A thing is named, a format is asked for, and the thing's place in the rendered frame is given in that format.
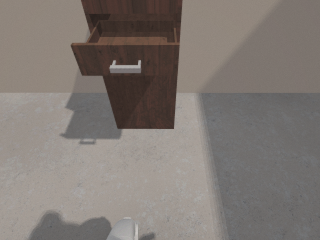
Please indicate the cabinet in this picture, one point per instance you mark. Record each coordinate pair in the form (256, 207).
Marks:
(139, 101)

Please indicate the robot left thigh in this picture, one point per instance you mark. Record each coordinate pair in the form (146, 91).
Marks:
(124, 229)

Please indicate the drawer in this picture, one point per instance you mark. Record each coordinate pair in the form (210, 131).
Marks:
(153, 42)

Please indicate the handle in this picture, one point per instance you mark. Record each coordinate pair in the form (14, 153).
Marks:
(125, 68)

